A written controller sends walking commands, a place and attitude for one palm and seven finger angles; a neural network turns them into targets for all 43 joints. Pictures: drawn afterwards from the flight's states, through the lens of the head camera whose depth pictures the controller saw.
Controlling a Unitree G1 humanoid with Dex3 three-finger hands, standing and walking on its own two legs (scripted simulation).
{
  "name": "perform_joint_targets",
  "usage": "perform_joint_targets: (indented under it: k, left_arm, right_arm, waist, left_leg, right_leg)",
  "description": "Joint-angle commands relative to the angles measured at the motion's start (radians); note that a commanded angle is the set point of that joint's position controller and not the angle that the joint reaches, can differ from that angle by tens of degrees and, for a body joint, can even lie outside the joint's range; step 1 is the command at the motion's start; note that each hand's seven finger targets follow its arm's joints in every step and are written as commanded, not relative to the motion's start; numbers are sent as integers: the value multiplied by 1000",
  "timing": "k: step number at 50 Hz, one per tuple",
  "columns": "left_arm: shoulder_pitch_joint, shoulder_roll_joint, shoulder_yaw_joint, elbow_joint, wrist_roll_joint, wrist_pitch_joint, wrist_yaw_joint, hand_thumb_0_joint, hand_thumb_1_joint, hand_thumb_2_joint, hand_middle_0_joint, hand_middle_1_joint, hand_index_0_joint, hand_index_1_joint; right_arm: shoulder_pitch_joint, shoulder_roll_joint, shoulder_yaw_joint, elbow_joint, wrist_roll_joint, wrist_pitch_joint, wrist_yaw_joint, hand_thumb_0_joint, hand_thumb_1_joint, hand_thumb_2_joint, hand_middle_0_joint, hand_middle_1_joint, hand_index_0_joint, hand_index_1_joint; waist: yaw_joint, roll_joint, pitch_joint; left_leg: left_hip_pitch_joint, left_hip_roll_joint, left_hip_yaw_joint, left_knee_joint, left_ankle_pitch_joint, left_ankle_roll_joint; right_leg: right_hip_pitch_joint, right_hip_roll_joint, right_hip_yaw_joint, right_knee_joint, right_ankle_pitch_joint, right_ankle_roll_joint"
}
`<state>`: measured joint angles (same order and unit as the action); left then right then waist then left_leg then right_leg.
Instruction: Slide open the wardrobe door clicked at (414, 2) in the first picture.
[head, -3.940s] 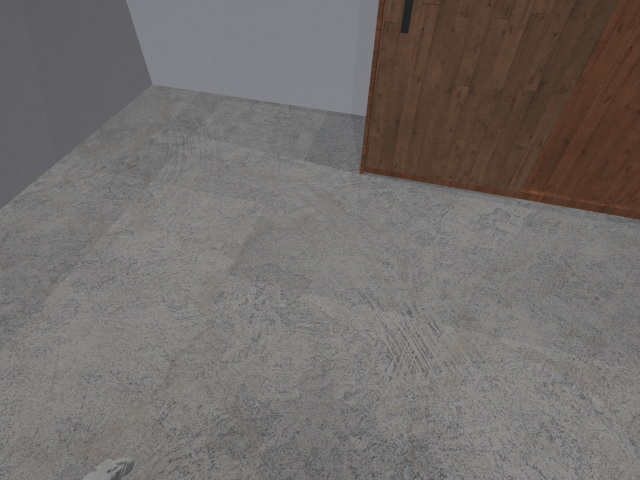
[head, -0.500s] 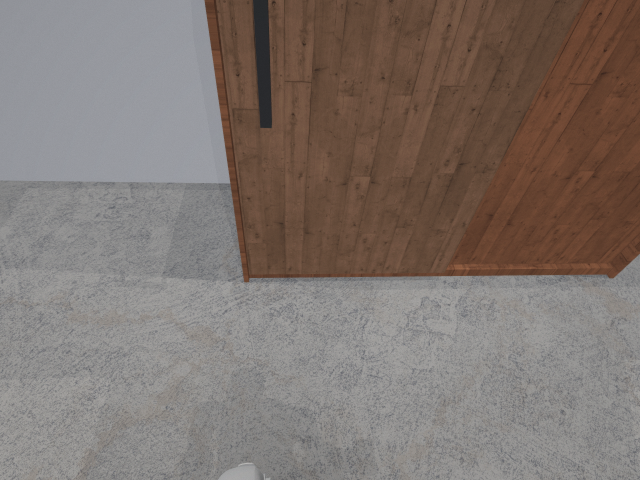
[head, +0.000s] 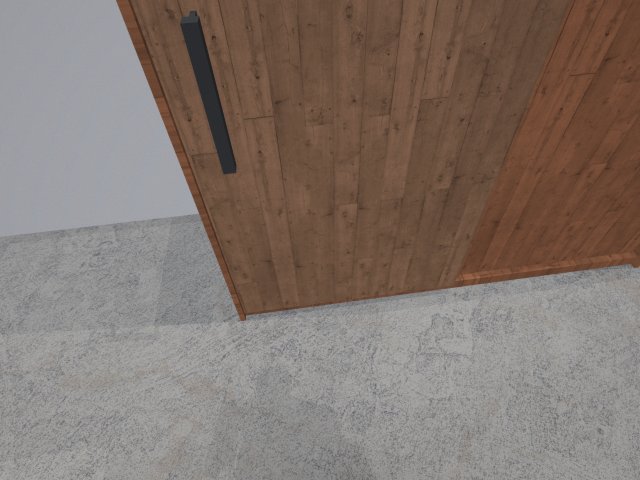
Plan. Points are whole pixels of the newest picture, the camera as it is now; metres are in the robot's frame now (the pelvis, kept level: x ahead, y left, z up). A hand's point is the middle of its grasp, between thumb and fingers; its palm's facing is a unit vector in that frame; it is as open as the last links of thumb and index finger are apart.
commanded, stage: turn to face it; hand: left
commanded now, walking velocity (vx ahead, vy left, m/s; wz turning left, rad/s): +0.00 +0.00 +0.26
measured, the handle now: (213, 100) +0.73 +0.21 +0.10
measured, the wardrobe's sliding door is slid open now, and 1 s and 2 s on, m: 0.00 0.00 0.00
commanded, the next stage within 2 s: take the last steps up to it in 0.04 s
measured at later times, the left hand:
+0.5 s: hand out of the picture +0.06 +0.21 -0.16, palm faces +0.13 -0.98 -0.17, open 7.4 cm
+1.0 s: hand out of the picture +0.15 +0.14 -0.16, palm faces +0.22 -0.97 -0.15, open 7.4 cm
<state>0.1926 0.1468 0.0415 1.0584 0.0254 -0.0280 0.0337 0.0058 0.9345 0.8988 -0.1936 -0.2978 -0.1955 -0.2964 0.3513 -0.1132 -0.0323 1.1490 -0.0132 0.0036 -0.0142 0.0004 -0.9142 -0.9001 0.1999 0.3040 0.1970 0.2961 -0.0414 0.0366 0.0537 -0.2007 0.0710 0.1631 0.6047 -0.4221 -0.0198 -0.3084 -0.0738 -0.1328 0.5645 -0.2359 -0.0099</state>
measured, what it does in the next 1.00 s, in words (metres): walks ahead: left foot, then right foot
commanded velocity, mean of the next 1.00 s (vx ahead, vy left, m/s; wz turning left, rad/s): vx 0.23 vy -0.01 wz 0.07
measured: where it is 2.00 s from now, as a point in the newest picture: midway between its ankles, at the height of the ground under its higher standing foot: outside the picture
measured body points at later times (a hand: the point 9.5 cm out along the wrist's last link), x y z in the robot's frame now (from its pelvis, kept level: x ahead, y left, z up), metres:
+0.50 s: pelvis +0.06 +0.02 +0.02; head +0.07 +0.04 +0.47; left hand +0.06 +0.26 -0.15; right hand +0.05 -0.21 -0.13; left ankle +0.00 +0.12 -0.73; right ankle +0.08 -0.11 -0.67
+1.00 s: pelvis +0.20 -0.01 +0.01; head +0.23 -0.01 +0.46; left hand +0.14 +0.19 -0.15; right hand +0.31 -0.23 -0.14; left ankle +0.26 +0.14 -0.69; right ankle +0.18 -0.11 -0.73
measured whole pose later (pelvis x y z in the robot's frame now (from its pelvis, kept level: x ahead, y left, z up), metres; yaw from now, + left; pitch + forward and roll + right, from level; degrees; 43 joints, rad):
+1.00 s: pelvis +0.20 -0.01 +0.01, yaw +8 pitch -1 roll +0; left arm 0.36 0.09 0.03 1.13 0.03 -0.07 0.02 0.00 0.91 0.90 -0.20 -0.30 -0.20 -0.30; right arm 0.16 -0.18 -0.06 1.05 -0.02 -0.01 0.01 0.00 -0.92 -0.90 0.19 0.30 0.19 0.30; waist 0.02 0.02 0.05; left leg -0.48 0.11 0.10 0.79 -0.25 -0.03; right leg -0.09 -0.03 -0.19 0.36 -0.26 -0.03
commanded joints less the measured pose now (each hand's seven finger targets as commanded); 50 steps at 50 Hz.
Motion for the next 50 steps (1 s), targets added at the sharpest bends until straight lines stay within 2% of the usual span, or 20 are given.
perform_joint_targets:
  k: [1,3,7,11,12,13,14,15,17,21,29,31,32,33,34,35,37,40,44,50]
  left_arm:
    - [111,146,19,-3,-5,-11,10,0,900,900,-200,-300,-200,-300]
    - [66,129,18,-13,-3,-3,16,0,900,900,-200,-300,-200,-300]
    - [52,151,29,-28,1,10,15,0,900,900,-200,-300,-200,-300]
    - [27,149,31,-29,-11,18,1,0,900,900,-200,-300,-200,-300]
    - [16,124,25,-40,-15,23,-5,0,900,900,-200,-300,-200,-300]
    - [9,82,20,-66,-14,27,-16,0,900,900,-200,-300,-200,-300]
    - [-42,58,16,-99,-10,25,-23,0,900,900,-200,-300,-200,-300]
    - [-86,75,22,-104,5,26,-26,0,900,900,-200,-300,-200,-300]
    - [-60,79,25,-84,10,18,-40,0,900,900,-200,-300,-200,-300]
    - [1,69,18,-54,1,9,-51,0,900,900,-200,-300,-200,-300]
    - [-50,51,16,-74,-3,-4,-52,0,900,900,-200,-300,-200,-300]
    - [44,56,24,-36,-2,-12,-51,0,900,900,-200,-300,-200,-300]
    - [139,88,32,-2,1,-19,-48,0,900,900,-200,-300,-200,-300]
    - [264,168,47,30,9,-33,-39,0,900,900,-200,-300,-200,-300]
    - [366,263,68,53,4,-34,-28,0,900,900,-200,-300,-200,-300]
    - [369,238,59,54,-8,-28,-20,0,900,900,-200,-300,-200,-300]
    - [227,163,42,27,-8,-33,-16,0,900,900,-200,-300,-200,-300]
    - [170,82,17,8,-3,-47,-11,0,900,900,-200,-300,-200,-300]
    - [205,93,9,25,0,-59,-8,0,900,900,-200,-300,-200,-300]
    - [243,120,12,57,0,-52,-8,0,900,900,-200,-300,-200,-300]
  right_arm:
    - [9,-54,-11,-64,4,7,-5,0,-900,-900,200,300,200,300]
    - [17,-44,-12,-53,7,10,-3,0,-900,-900,200,300,200,300]
    - [-14,-35,-13,-70,6,17,2,0,-900,-900,200,300,200,300]
    - [63,-55,-12,-49,-7,-3,7,0,-900,-900,200,300,200,300]
    - [85,-97,-19,-43,-11,-10,7,0,-900,-900,200,300,200,300]
    - [122,-160,-36,-49,-20,-12,4,0,-900,-900,200,300,200,300]
    - [131,-218,-49,-64,-27,-12,-1,0,-900,-900,200,300,200,300]
    - [107,-206,-47,-66,-26,-19,-5,0,-900,-900,200,300,200,300]
    - [72,-165,-32,-80,-19,-37,-14,0,-900,-900,200,300,200,300]
    - [54,-173,-30,-85,-13,-60,-19,0,-900,-900,200,300,200,300]
    - [96,-182,-42,-54,-18,-52,-13,0,-900,-900,200,300,200,300]
    - [65,-177,-42,-53,-15,-49,-12,0,-900,-900,200,300,200,300]
    - [58,-160,-39,-55,-10,-50,-9,0,-900,-900,200,300,200,300]
    - [54,-121,-30,-71,1,-55,0,0,-900,-900,200,300,200,300]
    - [22,-74,-17,-114,6,-57,6,0,-900,-900,200,300,200,300]
    - [-41,-119,-28,-131,-1,-48,6,0,-900,-900,200,300,200,300]
    - [-61,-102,-36,-111,-6,-43,13,0,-900,-900,200,300,200,300]
    - [-24,-59,-30,-83,-13,-28,21,0,-900,-900,200,300,200,300]
    - [-61,-47,-26,-99,-9,-18,28,0,-900,-900,200,300,200,300]
    - [-193,-51,-13,-147,-4,-37,36,0,-900,-900,200,300,200,300]
  waist:
    - [57,-304,-60]
    - [43,-222,-61]
    - [50,-190,-51]
    - [15,-139,-37]
    - [3,-10,-11]
    - [-14,181,10]
    - [-34,273,80]
    - [-42,251,126]
    - [-13,149,123]
    - [14,95,20]
    - [-7,113,30]
    - [41,95,13]
    - [84,26,-21]
    - [137,-165,-88]
    - [163,-402,-100]
    - [169,-279,-57]
    - [107,-228,41]
    - [47,-134,41]
    - [38,-132,19]
    - [73,-161,18]
  left_leg:
    - [-185,28,-102,272,-132,-11]
    - [-193,25,-108,291,-89,-13]
    - [-148,7,-80,165,-32,-24]
    - [72,-8,-31,-111,135,-15]
    - [93,47,-134,-206,64,7]
    - [76,183,-341,-346,-125,67]
    - [16,302,-523,-490,-284,151]
    - [-6,313,-554,-525,-276,189]
    - [23,265,-463,-490,-99,180]
    - [156,203,-290,-424,227,171]
    - [149,210,-232,-347,347,169]
    - [72,179,-189,-259,305,133]
    - [-10,130,-145,-134,282,103]
    - [-188,49,-65,102,170,63]
    - [-392,-47,-23,370,-157,34]
    - [-425,-13,-121,502,-163,45]
    - [-423,48,-153,584,10,46]
    - [-344,66,-132,509,135,19]
    - [-336,59,-92,349,166,-10]
    - [-251,23,-45,72,197,-1]
  right_leg:
    - [154,-306,247,-273,422,-143]
    - [168,-279,169,-254,425,-136]
    - [136,-254,102,-238,333,-127]
    - [-27,-192,57,-214,-173,-51]
    - [-111,-137,19,-129,-277,-15]
    - [-189,-36,-43,38,-316,30]
    - [-259,19,-48,202,-296,38]
    - [-293,-10,24,348,-278,20]
    - [-332,-34,82,456,-184,13]
    - [-289,-38,67,388,-94,41]
    - [-143,-5,5,64,-92,37]
    - [27,26,-24,-53,13,27]
    - [190,19,-1,-114,50,16]
    - [398,-137,194,-181,-30,-39]
    - [480,-364,515,-316,-50,-130]
    - [391,-378,542,-371,-129,-169]
    - [197,-324,457,-415,-262,-143]
    - [116,-234,207,-389,61,-106]
    - [161,-216,116,-366,310,-126]
    - [221,-210,92,-306,384,-121]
